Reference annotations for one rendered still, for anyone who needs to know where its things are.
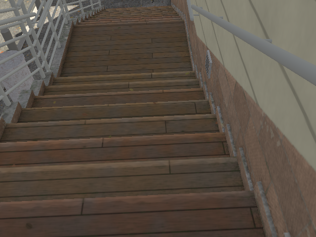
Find stairs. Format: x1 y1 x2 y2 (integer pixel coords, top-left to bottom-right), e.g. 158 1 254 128
0 71 266 237
78 5 182 25

